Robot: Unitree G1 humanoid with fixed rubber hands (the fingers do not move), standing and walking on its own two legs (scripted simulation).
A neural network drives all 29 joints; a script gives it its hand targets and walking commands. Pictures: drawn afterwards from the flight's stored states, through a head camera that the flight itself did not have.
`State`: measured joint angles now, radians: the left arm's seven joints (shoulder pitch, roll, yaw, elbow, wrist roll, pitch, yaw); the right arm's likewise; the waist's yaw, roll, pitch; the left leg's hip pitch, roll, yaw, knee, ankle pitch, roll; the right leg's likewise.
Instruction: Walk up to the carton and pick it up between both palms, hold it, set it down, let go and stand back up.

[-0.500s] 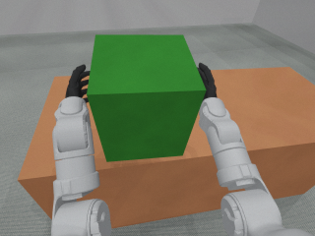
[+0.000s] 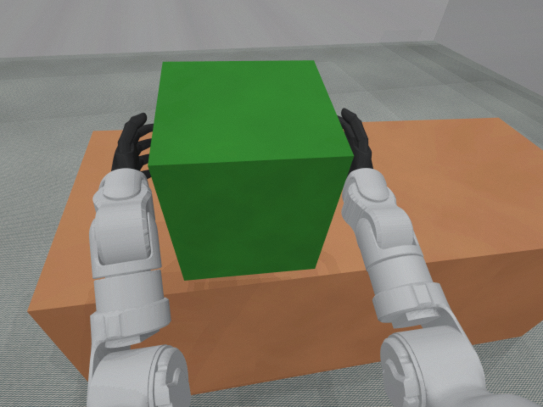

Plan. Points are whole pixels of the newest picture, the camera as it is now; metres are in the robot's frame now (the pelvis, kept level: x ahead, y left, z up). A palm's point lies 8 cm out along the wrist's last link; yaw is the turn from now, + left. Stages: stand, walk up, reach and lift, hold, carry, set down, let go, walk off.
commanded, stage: set down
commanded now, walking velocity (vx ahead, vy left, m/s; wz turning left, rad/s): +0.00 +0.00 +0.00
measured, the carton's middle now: (246, 175) +0.40 +0.01 +0.16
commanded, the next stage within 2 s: none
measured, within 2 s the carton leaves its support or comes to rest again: neither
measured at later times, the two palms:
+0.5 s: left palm (135, 179) +0.37 +0.16 +0.18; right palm (348, 175) +0.37 -0.14 +0.18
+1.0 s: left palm (154, 193) +0.40 +0.14 +0.13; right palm (347, 186) +0.39 -0.16 +0.14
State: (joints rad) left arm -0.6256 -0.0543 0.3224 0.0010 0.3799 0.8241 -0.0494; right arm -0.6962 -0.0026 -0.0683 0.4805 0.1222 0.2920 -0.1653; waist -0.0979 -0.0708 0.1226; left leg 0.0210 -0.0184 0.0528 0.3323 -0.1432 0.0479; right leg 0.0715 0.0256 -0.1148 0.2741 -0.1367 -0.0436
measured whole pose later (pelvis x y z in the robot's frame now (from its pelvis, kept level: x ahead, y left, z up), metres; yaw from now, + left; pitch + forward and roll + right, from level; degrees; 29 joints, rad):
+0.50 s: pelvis +0.00 -0.01 +0.00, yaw +0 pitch -11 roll +0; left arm -0.67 -0.07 0.37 0.28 0.41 0.55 -0.07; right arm -0.68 0.08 -0.26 0.64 -0.10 0.04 -0.11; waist -0.04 -0.07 0.11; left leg 0.03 -0.02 0.07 0.29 -0.12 0.04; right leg 0.06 0.01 -0.13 0.28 -0.15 -0.04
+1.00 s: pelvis +0.03 -0.01 +0.00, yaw +0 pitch -9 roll +0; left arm -0.53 -0.07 0.29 0.21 0.34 0.48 -0.03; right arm -0.57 0.00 -0.08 0.60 0.03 -0.06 -0.16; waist -0.06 -0.06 0.14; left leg 0.00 -0.01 0.06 0.33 -0.18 0.04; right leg 0.05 0.02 -0.13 0.28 -0.18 -0.05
